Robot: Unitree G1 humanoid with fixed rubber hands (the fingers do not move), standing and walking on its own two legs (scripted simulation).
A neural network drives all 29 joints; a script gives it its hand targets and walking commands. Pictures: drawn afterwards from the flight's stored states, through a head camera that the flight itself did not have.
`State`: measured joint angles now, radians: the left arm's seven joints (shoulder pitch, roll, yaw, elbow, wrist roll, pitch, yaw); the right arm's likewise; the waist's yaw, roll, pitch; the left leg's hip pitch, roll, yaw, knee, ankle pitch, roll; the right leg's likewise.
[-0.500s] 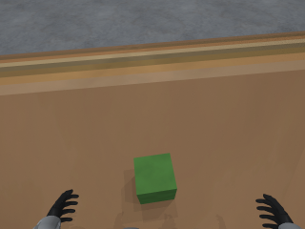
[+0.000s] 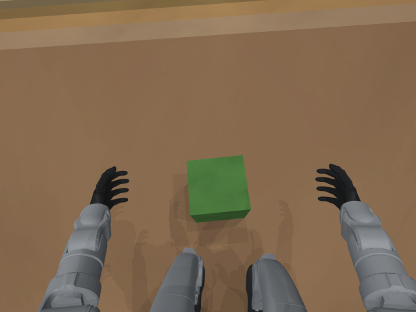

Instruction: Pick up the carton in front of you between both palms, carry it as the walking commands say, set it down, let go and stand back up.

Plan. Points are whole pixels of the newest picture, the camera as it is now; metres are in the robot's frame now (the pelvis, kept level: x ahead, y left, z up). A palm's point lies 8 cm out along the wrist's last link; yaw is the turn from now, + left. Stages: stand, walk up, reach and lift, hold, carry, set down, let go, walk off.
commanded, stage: reach and lift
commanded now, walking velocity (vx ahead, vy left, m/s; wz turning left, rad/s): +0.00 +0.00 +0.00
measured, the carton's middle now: (217, 191) +0.44 +0.04 -0.58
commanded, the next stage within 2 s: none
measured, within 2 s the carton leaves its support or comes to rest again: neither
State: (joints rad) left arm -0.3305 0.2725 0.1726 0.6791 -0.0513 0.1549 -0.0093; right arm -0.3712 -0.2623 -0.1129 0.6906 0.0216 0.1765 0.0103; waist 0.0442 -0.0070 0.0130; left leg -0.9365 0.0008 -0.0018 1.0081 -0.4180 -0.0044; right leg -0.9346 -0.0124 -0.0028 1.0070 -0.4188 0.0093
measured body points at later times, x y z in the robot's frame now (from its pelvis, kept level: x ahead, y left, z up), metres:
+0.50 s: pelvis -0.06 +0.00 -0.06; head +0.24 +0.00 +0.27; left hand +0.43 +0.24 -0.16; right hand +0.50 -0.15 -0.16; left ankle +0.03 +0.12 -0.67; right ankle +0.03 -0.12 -0.67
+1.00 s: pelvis -0.07 -0.01 -0.24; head +0.28 +0.00 +0.05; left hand +0.42 +0.24 -0.40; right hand +0.47 -0.15 -0.40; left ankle +0.03 +0.12 -0.67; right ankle +0.03 -0.12 -0.67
